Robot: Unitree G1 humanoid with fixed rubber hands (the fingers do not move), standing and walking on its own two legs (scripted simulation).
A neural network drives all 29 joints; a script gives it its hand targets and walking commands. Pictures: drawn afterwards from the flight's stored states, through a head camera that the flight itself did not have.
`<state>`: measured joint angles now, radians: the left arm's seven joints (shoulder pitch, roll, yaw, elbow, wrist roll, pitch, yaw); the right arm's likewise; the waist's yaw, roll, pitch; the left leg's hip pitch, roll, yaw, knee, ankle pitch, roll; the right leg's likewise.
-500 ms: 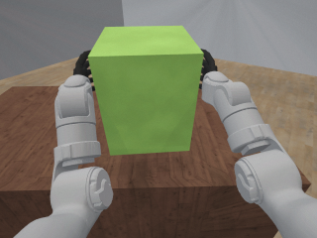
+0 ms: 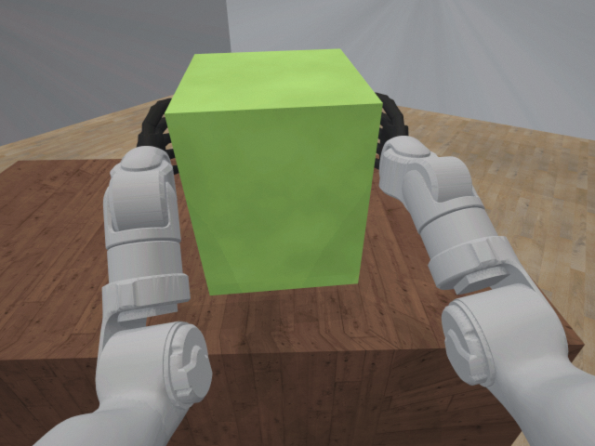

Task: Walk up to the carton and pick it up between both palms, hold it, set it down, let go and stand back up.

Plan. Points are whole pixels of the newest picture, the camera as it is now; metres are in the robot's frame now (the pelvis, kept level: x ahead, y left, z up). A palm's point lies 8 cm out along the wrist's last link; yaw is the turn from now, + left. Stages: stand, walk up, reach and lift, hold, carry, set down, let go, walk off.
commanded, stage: hold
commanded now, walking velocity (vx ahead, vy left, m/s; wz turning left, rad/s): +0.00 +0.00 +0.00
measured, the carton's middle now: (276, 169) +0.40 +0.00 +0.25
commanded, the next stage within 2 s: none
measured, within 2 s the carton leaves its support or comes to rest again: neither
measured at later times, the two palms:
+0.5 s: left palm (145, 153) +0.37 +0.15 +0.30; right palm (387, 144) +0.36 -0.14 +0.30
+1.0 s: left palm (148, 157) +0.37 +0.15 +0.29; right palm (389, 147) +0.35 -0.14 +0.29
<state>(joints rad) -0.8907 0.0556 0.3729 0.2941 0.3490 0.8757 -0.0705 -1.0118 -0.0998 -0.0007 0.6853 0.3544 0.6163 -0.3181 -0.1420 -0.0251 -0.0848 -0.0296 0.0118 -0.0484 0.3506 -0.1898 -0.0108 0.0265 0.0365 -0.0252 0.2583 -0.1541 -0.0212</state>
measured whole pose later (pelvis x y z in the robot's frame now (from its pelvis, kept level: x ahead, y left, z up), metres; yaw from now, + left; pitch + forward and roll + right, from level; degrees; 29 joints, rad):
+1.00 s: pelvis -0.01 +0.00 +0.00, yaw +0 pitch -7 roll -1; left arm -0.92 0.06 0.38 0.33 0.35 0.86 -0.07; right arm -1.03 -0.10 -0.01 0.71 0.33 0.62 -0.31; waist -0.13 -0.02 -0.09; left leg -0.04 0.01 -0.05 0.35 -0.18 -0.01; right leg 0.01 0.04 -0.02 0.26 -0.15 -0.02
